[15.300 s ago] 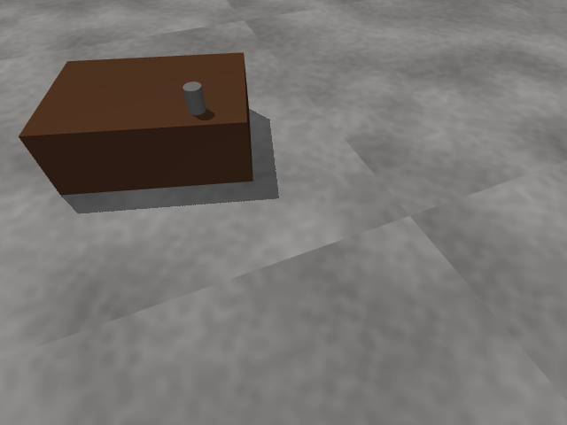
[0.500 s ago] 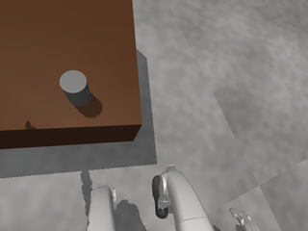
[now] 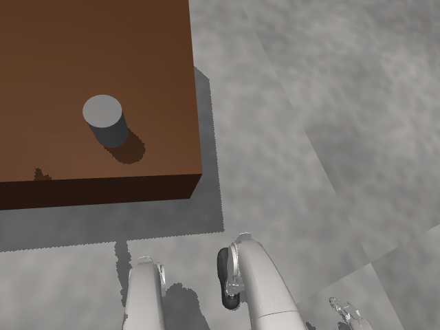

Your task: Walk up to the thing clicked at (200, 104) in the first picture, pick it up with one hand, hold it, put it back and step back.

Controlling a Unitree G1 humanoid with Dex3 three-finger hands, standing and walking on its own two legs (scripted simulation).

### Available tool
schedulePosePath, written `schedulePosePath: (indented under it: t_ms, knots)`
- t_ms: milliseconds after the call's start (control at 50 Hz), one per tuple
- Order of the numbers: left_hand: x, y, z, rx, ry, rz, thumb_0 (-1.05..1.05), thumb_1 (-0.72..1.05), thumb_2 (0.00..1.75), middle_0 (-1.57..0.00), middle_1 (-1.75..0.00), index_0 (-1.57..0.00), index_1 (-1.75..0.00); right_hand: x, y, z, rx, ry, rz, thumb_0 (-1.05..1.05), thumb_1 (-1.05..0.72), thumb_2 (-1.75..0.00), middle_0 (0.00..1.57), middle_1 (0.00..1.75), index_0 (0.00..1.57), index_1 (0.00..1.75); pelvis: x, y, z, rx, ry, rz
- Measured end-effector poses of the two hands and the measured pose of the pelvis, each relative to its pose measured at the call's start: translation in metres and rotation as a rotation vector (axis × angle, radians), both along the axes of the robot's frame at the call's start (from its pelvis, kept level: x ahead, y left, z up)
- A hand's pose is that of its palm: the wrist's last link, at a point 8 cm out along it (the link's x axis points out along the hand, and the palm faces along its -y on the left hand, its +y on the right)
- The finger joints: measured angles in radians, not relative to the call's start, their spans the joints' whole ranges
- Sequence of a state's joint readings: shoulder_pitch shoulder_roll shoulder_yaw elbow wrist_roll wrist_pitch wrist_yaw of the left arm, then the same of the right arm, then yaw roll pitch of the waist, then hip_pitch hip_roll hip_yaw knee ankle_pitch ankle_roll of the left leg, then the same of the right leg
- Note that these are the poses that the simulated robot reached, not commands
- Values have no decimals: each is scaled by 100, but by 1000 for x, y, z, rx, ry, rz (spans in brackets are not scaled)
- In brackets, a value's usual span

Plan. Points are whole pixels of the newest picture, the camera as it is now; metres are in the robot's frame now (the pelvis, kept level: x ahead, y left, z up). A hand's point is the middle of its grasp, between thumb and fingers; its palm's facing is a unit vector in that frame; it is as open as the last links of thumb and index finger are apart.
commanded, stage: approach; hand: left
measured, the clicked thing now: (107, 123) +0.56 +0.17 -0.21
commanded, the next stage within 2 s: close in in 0.36 s
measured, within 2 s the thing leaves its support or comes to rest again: neither
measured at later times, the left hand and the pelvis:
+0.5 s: hand (70, 123) +0.53 +0.23 -0.15, palm faces +0.03 -1.00 +0.06, open 17.6 cm; pelvis -0.03 +0.00 -0.15, yaw +0 degrees
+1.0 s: hand (98, 120) +0.54 +0.18 -0.17, palm faces +0.09 -1.00 +0.01, open 17.6 cm; pelvis -0.05 -0.01 -0.20, yaw +0 degrees
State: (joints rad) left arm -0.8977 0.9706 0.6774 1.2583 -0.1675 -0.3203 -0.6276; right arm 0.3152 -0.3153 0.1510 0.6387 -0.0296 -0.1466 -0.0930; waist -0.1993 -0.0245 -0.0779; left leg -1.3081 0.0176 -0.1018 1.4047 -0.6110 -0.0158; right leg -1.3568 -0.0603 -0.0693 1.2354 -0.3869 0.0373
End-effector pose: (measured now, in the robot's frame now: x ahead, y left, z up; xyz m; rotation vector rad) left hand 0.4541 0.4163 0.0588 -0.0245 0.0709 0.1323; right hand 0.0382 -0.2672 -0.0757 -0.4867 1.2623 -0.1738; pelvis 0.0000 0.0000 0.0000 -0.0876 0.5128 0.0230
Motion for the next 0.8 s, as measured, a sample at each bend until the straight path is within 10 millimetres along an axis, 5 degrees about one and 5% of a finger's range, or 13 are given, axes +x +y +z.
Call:
schedulePosePath:
  t_ms: [160, 360, 620, 800]
  knots:
    - [8, -29, -78, -20, 7, -43, -1, -60, 3, -3, -7, -5, -6, 2, -4, -33, -11, 12, 43, 0, -86, -89, 21, 30, 21, 30, -7, 0, -39, -7, 67, 0]
    - [32, -83, -179, -27, -33, -102, -1, -57, 9, -1, -8, -2, -7, -6, 3, -116, 36, 62, 62, 0, -87, -89, 20, 30, 21, 30, -22, -2, -112, -11, 118, -6]
    - [55, -157, -242, -11, -42, -58, -1, -59, 10, -1, -11, -3, -10, -58, 9, -210, 150, 144, -6, 0, -90, -90, 20, 30, 21, 30, -47, -9, -189, 9, 116, -12]
    - [56, -173, -242, 68, -66, -18, -1, -56, 8, -2, -11, -4, -9, -87, -1, -230, 134, 217, -75, 0, -91, -90, 20, 30, 21, 30, -57, -13, -209, 16, 109, -12]
